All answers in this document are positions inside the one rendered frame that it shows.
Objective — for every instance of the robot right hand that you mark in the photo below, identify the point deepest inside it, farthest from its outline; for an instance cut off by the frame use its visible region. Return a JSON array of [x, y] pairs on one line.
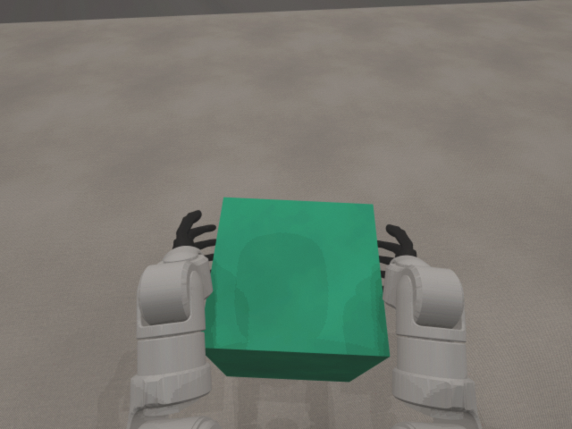
[[404, 248]]

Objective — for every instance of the carton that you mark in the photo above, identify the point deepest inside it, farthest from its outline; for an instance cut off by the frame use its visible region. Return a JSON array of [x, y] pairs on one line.
[[297, 291]]

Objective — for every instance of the robot left hand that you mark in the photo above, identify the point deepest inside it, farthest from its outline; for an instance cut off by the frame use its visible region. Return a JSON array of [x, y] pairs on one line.
[[185, 235]]

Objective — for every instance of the robot left forearm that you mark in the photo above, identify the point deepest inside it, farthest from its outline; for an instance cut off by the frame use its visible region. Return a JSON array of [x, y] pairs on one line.
[[172, 372]]

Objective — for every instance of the robot right forearm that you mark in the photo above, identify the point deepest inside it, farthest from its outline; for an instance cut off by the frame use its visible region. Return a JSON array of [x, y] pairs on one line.
[[431, 373]]

